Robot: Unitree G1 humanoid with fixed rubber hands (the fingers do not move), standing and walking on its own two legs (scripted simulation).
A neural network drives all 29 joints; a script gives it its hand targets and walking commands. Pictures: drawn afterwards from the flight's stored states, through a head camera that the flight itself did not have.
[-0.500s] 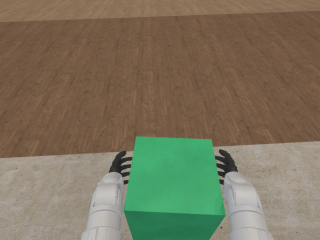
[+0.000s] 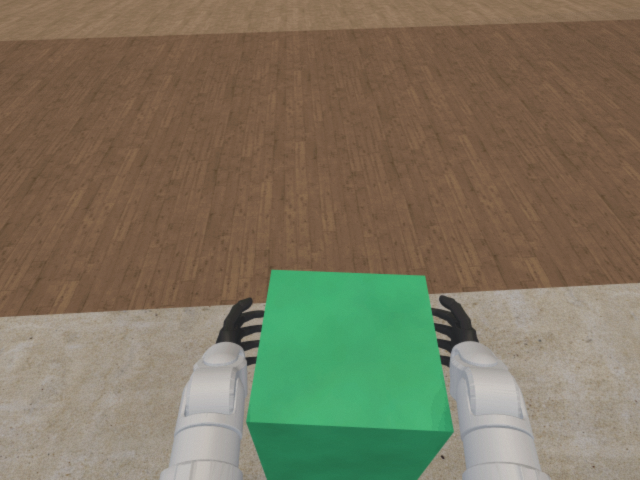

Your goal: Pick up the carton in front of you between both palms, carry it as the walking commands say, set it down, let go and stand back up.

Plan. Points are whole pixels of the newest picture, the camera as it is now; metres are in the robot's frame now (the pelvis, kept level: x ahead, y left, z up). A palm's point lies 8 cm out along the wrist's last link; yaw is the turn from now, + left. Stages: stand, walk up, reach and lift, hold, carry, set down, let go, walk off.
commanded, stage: reach and lift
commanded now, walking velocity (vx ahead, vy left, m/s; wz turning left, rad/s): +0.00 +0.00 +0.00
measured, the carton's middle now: (343, 383) +0.29 +0.00 -0.05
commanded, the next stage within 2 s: hold in 0.30 s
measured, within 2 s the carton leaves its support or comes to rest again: neither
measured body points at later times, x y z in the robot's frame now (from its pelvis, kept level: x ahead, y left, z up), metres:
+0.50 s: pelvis +0.00 +0.00 +0.00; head -0.05 +0.00 +0.45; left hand +0.30 +0.15 +0.04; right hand +0.30 -0.15 +0.05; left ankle +0.01 +0.13 -0.74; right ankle +0.01 -0.13 -0.74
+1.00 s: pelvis -0.01 +0.00 +0.00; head -0.05 +0.00 +0.45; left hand +0.30 +0.15 +0.04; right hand +0.30 -0.15 +0.05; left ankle +0.01 +0.13 -0.74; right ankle +0.01 -0.13 -0.74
